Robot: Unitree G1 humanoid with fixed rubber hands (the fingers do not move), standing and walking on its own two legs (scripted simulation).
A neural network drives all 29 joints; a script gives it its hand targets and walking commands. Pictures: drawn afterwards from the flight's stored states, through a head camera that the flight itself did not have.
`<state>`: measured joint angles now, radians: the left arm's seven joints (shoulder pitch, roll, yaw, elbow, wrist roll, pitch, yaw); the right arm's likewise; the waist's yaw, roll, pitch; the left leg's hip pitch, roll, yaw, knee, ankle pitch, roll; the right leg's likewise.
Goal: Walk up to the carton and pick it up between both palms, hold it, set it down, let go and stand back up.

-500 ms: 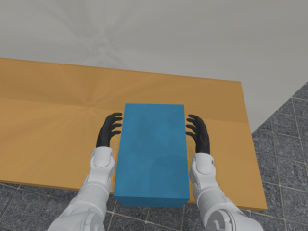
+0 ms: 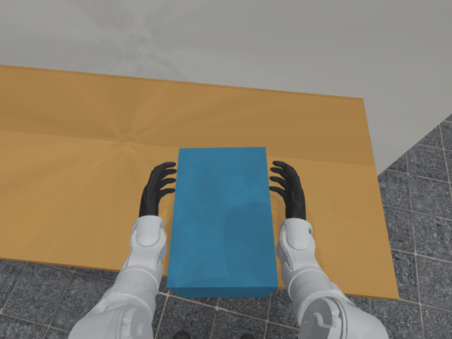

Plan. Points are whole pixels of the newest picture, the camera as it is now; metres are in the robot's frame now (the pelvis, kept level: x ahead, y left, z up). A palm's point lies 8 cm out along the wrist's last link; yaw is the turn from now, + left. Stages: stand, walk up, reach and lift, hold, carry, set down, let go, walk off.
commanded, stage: set down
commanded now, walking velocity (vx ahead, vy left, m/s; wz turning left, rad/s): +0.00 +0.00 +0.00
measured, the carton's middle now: (223, 224) +0.35 +0.01 -0.10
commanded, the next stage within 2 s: none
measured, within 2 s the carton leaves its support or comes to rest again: rests again in 0.38 s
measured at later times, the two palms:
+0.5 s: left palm (156, 212) +0.35 +0.14 -0.07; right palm (293, 216) +0.35 -0.12 -0.06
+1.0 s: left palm (159, 213) +0.35 +0.14 -0.07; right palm (295, 218) +0.35 -0.13 -0.07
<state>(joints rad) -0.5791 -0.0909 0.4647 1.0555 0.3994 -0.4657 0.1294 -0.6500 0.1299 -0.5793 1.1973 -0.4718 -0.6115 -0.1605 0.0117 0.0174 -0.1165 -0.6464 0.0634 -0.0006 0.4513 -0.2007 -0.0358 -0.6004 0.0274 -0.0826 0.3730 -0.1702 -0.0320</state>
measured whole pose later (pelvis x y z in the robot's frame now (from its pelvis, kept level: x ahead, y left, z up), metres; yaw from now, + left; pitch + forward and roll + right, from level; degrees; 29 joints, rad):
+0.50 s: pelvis -0.02 +0.00 -0.02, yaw +0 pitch +27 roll -2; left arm -0.64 -0.07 0.47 1.16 0.39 -0.55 0.16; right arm -0.70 0.09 -0.61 1.30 -0.47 -0.68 -0.16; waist 0.00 0.03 -0.17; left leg -0.83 0.07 0.00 0.63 -0.26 -0.03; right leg -0.79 0.03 -0.09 0.55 -0.23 -0.03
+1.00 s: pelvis -0.03 +0.00 -0.04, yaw -1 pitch +27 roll -1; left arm -0.72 -0.05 0.52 1.28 0.35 -0.61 0.15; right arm -0.77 0.07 -0.63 1.38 -0.47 -0.65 -0.16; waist 0.01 0.01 -0.21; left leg -0.95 0.07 0.01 0.81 -0.33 -0.03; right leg -0.93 0.02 -0.06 0.79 -0.33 -0.04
